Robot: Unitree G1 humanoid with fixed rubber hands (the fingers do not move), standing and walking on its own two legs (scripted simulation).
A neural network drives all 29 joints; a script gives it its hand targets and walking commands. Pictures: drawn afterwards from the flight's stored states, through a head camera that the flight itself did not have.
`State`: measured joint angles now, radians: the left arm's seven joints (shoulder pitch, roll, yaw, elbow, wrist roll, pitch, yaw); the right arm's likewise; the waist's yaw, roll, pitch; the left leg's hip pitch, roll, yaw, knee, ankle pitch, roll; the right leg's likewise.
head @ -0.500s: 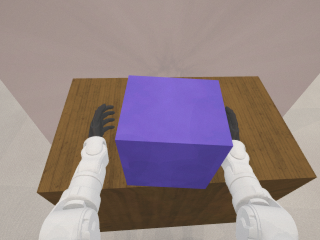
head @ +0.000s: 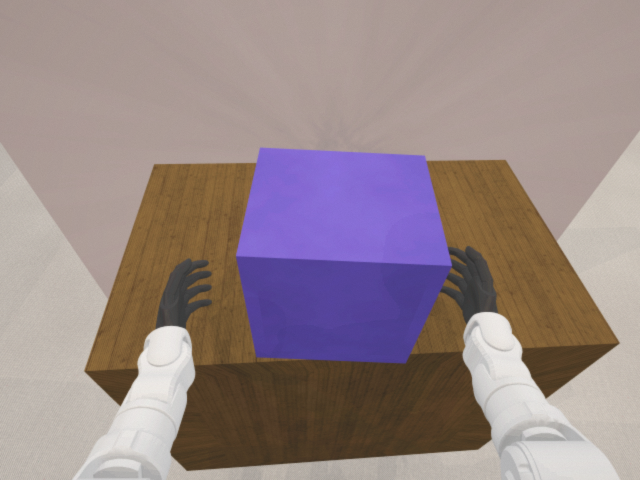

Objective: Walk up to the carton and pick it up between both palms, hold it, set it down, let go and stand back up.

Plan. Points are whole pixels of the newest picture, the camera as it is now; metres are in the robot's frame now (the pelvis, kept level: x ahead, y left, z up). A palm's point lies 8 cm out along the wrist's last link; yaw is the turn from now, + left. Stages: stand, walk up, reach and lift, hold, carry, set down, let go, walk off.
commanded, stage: set down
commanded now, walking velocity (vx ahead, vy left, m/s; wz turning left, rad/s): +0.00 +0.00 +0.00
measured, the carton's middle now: (336, 261) +0.42 -0.03 +0.03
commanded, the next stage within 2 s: none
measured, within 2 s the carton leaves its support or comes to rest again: neither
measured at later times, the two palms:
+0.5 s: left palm (165, 333) +0.31 +0.20 +0.02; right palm (494, 323) +0.31 -0.23 +0.03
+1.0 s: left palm (143, 396) +0.23 +0.21 +0.01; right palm (530, 401) +0.21 -0.24 +0.02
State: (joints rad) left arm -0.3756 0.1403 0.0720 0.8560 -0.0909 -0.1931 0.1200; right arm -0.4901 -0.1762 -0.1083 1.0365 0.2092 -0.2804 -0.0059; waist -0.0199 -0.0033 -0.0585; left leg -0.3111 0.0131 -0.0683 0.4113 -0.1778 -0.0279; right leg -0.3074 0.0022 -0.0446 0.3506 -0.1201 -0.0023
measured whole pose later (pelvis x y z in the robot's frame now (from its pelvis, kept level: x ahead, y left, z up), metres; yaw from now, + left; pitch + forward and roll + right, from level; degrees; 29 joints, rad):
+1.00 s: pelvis +0.00 -0.01 +0.00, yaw +0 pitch +0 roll +0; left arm 0.16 0.19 0.01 0.24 -0.16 -0.05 0.09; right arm 0.18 -0.18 -0.11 0.28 0.21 -0.12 0.03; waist -0.02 0.00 -0.04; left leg -0.25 0.01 -0.07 0.45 -0.21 -0.03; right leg -0.26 0.00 -0.04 0.42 -0.17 -0.01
